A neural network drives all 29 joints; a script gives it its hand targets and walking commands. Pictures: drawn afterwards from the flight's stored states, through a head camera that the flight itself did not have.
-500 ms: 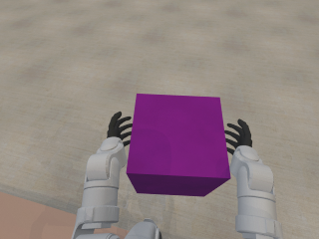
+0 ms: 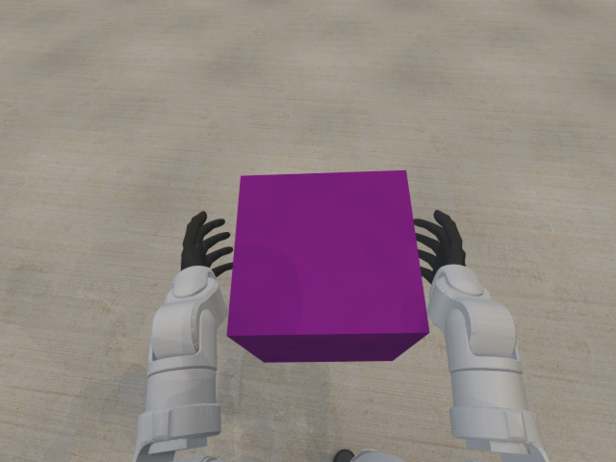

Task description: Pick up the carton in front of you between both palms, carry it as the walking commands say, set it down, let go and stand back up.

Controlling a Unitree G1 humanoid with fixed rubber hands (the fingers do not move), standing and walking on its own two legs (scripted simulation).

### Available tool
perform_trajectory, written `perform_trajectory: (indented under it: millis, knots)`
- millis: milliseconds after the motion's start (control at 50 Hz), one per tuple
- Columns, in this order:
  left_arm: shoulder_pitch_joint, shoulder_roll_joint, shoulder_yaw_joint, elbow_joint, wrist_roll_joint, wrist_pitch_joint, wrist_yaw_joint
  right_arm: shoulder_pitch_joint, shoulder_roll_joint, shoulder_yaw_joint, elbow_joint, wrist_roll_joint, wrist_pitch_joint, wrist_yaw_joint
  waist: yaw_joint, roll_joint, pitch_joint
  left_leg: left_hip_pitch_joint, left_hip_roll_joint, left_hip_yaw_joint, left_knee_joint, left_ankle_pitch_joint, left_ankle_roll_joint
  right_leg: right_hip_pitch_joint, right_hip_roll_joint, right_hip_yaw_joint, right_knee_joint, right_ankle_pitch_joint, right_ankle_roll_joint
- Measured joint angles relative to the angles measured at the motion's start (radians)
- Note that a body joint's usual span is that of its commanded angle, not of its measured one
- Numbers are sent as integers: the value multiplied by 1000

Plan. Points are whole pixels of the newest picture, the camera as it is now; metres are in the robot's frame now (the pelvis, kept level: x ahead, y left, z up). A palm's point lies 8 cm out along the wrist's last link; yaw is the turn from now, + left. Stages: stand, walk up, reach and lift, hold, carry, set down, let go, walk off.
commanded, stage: carry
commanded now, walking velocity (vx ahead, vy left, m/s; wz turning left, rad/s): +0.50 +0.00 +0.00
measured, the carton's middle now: (325, 279) +0.36 -0.02 +0.01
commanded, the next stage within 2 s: none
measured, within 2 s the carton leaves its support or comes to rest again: neither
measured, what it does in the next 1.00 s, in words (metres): walks ahead: left foot, then right foot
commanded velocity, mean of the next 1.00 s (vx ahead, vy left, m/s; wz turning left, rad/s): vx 0.50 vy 0.00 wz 0.00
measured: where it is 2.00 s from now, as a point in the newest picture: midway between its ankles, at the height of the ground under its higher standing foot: (306, 220)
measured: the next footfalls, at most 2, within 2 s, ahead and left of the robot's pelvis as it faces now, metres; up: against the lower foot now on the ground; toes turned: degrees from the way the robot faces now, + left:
left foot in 0.36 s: +0.46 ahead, +0.11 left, +0.00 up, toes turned +4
right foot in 0.88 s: +0.78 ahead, -0.11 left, +0.00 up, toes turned -12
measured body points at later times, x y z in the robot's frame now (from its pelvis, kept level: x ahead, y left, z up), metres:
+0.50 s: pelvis +0.36 +0.04 +0.02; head +0.39 +0.05 +0.47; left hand +0.71 +0.18 +0.08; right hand +0.68 -0.13 +0.08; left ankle +0.42 +0.10 -0.72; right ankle +0.24 -0.08 -0.63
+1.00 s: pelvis +0.68 -0.03 +0.01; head +0.65 -0.03 +0.46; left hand +0.90 +0.13 +0.07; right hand +0.91 -0.17 +0.06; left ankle +0.54 +0.09 -0.63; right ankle +0.74 -0.10 -0.72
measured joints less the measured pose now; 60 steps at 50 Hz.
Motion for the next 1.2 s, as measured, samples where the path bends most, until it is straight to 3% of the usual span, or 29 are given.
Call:
perform_trajectory:
  millis: [40,80,160,240,320,360,380,440,480,580,680,800,860,900,940,1000,1060,1200]
  knots:
    - [-24,1,-29,23,-10,10,12,8,-24,-8,2,2,-4,-9,55,2,2,-123,-2,-51,124,70,-20,-28,18,-5,94,-66,-4]
    - [-2,-7,-44,17,-28,27,9,24,-14,-33,7,-10,0,-10,98,-2,8,-236,15,-78,90,165,-28,-10,28,-4,125,-122,-11]
    - [59,-21,-54,-15,-67,41,-21,58,25,-78,-1,-42,0,3,145,6,31,-405,67,-83,-175,246,-52,84,28,5,107,-205,-4]
    - [77,-22,-61,-23,-74,34,-24,86,43,-83,-27,-63,-7,12,162,15,39,-455,89,-63,-521,437,-51,209,22,19,51,-270,18]
    - [64,-13,-72,-38,-78,33,-29,93,40,-71,-67,-66,-3,13,134,14,24,-353,66,6,-876,649,-45,353,8,27,2,-345,50]
    - [56,-4,-72,-56,-67,40,-30,74,33,-55,-76,-61,9,11,104,19,7,-247,53,45,-995,720,-32,380,2,31,97,-391,66]
    - [39,11,-71,-53,-60,40,-26,58,35,-47,-72,-60,8,9,87,-1,4,-243,40,60,-960,691,-17,349,-18,42,206,-388,76]
    - [16,40,-65,-58,-54,61,-7,28,34,-27,-67,-60,28,-2,54,-2,3,-200,39,75,-921,575,13,190,-4,92,557,-375,88]
    - [22,24,-54,-75,-48,88,-3,47,38,-26,-91,-55,54,3,45,12,-6,-134,46,73,-990,571,-1,102,-11,77,614,-324,92]
    - [88,-31,-52,-188,-20,155,-22,137,57,-23,-222,-38,123,44,32,30,-26,34,63,61,-1159,566,-1,-34,-54,40,431,-216,107]
    - [199,-14,-126,-326,-11,239,-35,240,39,42,-349,-31,206,54,36,13,-63,188,63,50,-1249,515,-22,-93,-92,10,225,-75,122]
    - [333,-7,-171,-470,-23,354,-58,351,37,100,-457,-42,307,65,50,3,-116,360,57,44,-1288,401,-56,-62,-91,-52,13,73,105]
    - [385,-10,-185,-513,-24,394,-67,402,40,117,-506,-50,352,65,49,16,-128,411,68,30,-1210,296,-83,14,-65,-101,-75,81,82]
    - [405,-13,-200,-508,-21,402,-69,427,42,113,-522,-54,373,66,58,42,-136,344,103,21,-974,222,-96,38,-48,-127,-42,57,45]
    - [415,-14,-209,-481,-17,410,-70,446,45,105,-517,-61,393,66,67,50,-132,177,104,-22,-611,249,-94,48,-47,-141,12,-17,11]
    - [456,-19,-207,-486,-13,417,-76,474,48,121,-516,-71,407,67,74,35,-119,-38,110,-21,-349,333,-76,129,-45,-144,-53,-41,10]
    - [484,-22,-205,-501,-9,406,-86,487,47,137,-516,-78,398,75,80,25,-118,-174,141,1,-410,420,-82,218,-38,-137,-146,-39,13]
    - [489,-20,-214,-526,-4,393,-94,504,47,148,-550,-91,381,82,75,9,-153,-283,179,41,-773,612,-116,403,-35,-112,-294,-76,38]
